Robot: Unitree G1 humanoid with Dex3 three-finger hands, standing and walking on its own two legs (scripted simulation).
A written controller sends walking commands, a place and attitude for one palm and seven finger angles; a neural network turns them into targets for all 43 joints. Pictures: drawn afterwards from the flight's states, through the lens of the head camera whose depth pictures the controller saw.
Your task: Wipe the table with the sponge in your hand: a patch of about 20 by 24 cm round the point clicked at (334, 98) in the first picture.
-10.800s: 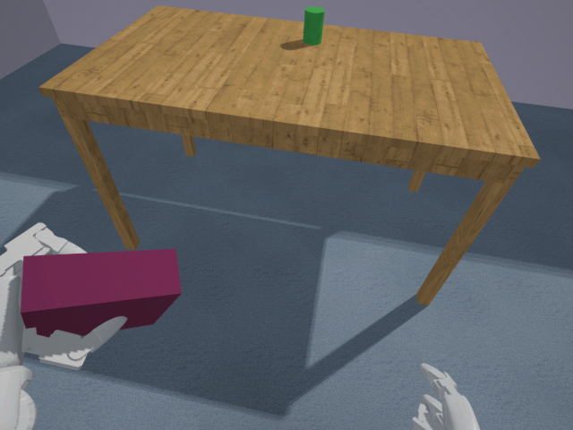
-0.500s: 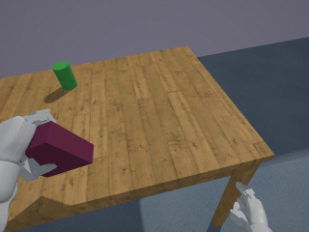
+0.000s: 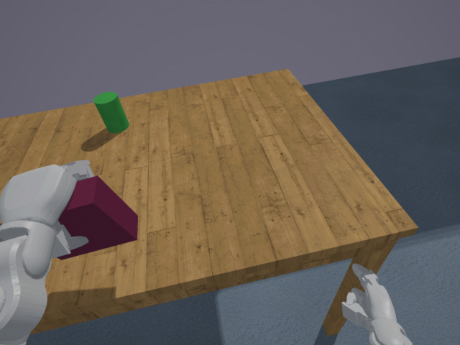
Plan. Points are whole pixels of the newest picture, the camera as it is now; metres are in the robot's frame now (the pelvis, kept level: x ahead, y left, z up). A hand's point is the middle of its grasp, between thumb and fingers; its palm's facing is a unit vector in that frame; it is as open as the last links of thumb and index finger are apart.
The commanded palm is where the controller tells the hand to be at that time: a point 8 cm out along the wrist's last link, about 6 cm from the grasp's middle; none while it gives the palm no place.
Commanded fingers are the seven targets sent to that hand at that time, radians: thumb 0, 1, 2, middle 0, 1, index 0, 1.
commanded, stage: turn the palm down, sponge in hand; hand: left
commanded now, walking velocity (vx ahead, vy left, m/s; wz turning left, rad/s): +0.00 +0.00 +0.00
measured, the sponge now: (86, 227) +0.24 +0.29 +0.11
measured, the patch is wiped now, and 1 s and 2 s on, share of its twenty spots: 0.00 0.00 0.00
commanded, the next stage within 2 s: move the sponge above the wiping area in 0.50 s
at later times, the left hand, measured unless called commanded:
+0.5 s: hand (80, 220) +0.22 +0.26 +0.16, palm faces +0.09 -0.04 -1.00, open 9.4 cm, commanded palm +0.18 +0.26 +0.23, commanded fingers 0.00 0.10 1.30 -1.20 -1.60 -1.20 -1.60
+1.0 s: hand (78, 221) +0.23 +0.28 +0.14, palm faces +0.06 -0.06 -1.00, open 9.4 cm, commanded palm +0.19 +0.28 +0.22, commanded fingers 0.00 0.10 1.30 -1.20 -1.60 -1.20 -1.60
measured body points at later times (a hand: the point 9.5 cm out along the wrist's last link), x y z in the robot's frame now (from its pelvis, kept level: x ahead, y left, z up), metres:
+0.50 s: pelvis -0.01 -0.02 +0.00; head -0.03 -0.07 +0.44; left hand +0.21 +0.26 +0.21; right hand +0.25 -0.21 -0.08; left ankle +0.05 +0.12 -0.74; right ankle +0.00 -0.12 -0.74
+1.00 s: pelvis +0.00 -0.01 +0.00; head -0.01 -0.06 +0.45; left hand +0.22 +0.28 +0.20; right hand +0.25 -0.21 -0.08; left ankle +0.05 +0.12 -0.74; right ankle +0.00 -0.12 -0.74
